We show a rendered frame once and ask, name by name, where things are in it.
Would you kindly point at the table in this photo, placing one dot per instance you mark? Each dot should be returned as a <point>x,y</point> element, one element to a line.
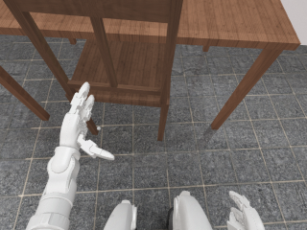
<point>254,24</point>

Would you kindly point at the left robot hand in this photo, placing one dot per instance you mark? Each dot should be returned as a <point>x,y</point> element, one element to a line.
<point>74,123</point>

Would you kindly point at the robot right shin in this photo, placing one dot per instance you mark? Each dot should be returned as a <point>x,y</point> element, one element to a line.
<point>177,224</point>

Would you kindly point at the robot right thigh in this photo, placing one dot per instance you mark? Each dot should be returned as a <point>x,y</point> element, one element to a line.
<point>189,212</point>

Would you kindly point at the robot left forearm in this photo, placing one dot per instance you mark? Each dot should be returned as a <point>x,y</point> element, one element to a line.
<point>54,208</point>

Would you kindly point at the right robot hand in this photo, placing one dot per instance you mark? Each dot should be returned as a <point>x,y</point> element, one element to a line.
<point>248,219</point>

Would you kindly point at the chair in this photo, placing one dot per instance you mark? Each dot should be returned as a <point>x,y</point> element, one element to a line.
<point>118,72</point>

